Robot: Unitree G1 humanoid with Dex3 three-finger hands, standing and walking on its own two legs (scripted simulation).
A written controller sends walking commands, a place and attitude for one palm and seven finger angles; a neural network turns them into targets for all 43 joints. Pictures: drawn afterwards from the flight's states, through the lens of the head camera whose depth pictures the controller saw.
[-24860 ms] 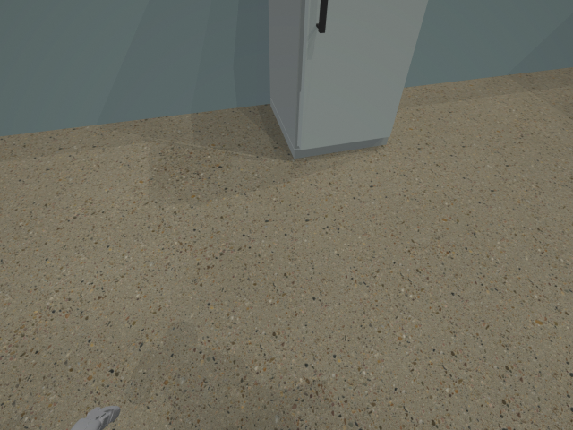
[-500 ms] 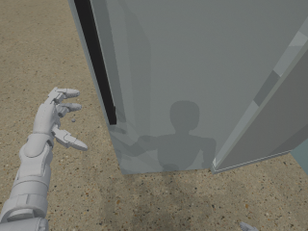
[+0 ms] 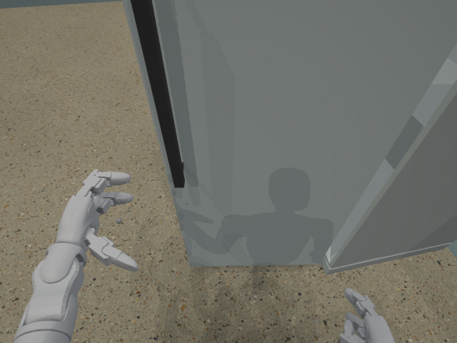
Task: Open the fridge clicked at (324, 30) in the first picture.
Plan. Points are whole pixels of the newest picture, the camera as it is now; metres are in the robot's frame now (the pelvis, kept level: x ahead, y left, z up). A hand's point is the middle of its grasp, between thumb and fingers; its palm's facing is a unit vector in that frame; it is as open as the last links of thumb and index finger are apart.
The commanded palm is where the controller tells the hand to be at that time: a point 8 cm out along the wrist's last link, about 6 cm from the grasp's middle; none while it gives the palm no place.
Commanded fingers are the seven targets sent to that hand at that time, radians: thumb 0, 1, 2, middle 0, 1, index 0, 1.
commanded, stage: slip the hand off the handle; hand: left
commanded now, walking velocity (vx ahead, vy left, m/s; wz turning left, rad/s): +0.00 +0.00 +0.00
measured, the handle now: (162, 86) +0.47 +0.16 +0.22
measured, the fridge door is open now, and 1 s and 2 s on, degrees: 79 79 79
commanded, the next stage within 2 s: draw the hand back to the body in 0.02 s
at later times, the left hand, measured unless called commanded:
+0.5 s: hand (97, 222) +0.26 +0.23 +0.11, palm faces +0.10 -0.99 +0.01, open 14.7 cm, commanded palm +0.23 +0.28 +0.12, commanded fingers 0.00 -0.55 0.20 -0.25 -1.15 -0.25 -1.15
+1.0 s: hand (45, 226) +0.23 +0.27 +0.15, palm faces +0.42 -0.84 -0.33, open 12.2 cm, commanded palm +0.18 +0.30 +0.17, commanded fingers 0.00 0.32 0.62 -0.22 -0.64 -0.22 -0.64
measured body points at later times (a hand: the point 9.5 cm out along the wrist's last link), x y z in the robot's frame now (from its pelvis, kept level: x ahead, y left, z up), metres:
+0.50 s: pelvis +0.01 +0.00 +0.01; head +0.01 -0.01 +0.46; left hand +0.25 +0.28 +0.11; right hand +0.19 -0.23 -0.06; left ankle +0.01 +0.12 -0.71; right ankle +0.03 -0.13 -0.71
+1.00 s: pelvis +0.02 +0.00 +0.03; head +0.00 -0.01 +0.48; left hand +0.20 +0.31 +0.17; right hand +0.20 -0.21 -0.05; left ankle +0.01 +0.12 -0.71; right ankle +0.03 -0.13 -0.71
